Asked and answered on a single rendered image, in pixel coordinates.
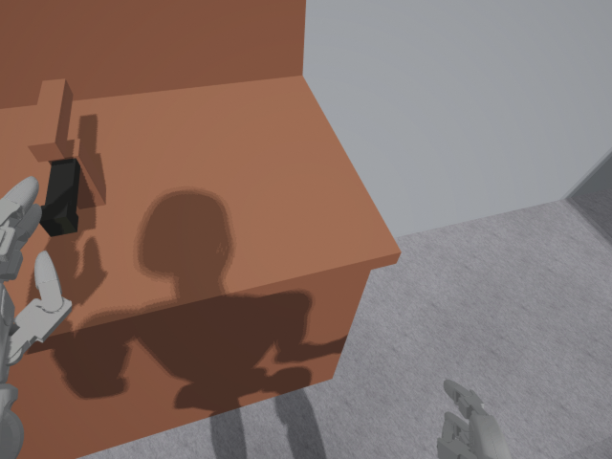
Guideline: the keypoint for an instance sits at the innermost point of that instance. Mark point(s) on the counter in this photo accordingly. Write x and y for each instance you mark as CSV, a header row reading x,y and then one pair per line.
x,y
224,238

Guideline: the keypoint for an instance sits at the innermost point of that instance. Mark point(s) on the robot left forearm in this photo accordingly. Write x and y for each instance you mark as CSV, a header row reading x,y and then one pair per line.
x,y
11,428

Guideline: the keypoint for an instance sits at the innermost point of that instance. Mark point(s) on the tap lever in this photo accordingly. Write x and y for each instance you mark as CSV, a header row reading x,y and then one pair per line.
x,y
59,214

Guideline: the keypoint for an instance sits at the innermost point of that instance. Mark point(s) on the right robot hand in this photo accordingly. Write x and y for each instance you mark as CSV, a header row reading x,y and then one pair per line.
x,y
482,438

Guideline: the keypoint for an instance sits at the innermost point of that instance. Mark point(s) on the left robot hand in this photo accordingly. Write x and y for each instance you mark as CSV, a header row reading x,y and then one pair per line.
x,y
19,218

